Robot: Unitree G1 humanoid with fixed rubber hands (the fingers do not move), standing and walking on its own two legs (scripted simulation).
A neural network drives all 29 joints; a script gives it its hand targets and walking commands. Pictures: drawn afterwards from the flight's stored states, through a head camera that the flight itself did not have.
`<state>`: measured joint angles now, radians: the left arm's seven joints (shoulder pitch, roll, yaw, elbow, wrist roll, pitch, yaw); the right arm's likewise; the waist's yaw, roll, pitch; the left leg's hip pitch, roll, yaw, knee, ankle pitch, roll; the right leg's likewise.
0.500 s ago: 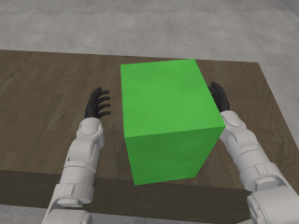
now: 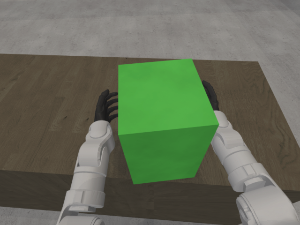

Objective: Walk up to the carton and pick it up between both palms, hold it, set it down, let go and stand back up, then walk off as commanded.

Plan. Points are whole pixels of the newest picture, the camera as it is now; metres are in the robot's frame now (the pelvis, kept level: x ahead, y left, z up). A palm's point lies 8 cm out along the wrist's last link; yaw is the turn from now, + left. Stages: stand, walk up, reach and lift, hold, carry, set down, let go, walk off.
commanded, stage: reach and lift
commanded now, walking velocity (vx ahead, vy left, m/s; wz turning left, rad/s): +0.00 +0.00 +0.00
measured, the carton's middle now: (160, 126) +0.36 +0.04 +0.06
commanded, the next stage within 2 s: none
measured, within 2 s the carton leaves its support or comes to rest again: leaves its support in 0.82 s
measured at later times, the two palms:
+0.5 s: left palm (106, 115) +0.37 +0.18 +0.08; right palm (204, 104) +0.44 -0.08 +0.08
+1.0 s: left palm (105, 124) +0.33 +0.17 +0.09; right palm (210, 110) +0.40 -0.09 +0.10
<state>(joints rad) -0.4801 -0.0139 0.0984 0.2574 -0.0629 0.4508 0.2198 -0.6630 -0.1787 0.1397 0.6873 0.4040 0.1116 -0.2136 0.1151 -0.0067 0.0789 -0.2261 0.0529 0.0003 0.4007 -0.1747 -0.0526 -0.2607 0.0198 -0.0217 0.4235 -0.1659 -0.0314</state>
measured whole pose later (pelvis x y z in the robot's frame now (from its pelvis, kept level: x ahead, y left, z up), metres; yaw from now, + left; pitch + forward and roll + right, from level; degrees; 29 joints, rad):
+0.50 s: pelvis +0.02 +0.00 +0.00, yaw +0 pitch +3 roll +0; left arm -0.50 -0.02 0.09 0.32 -0.06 0.37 0.27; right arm -0.72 -0.16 0.14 0.73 0.39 0.13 -0.24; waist 0.12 -0.01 0.07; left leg -0.26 0.06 0.00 0.41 -0.19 -0.05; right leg -0.28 0.02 -0.02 0.42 -0.18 -0.03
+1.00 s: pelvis +0.00 +0.00 +0.00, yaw +0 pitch +2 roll +0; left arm -0.40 -0.11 0.18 0.24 0.06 0.39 0.18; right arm -0.62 -0.07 0.04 0.63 0.18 0.15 -0.20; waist 0.10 0.01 0.00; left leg -0.25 0.06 -0.01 0.39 -0.16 -0.05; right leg -0.28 0.03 -0.02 0.41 -0.15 -0.03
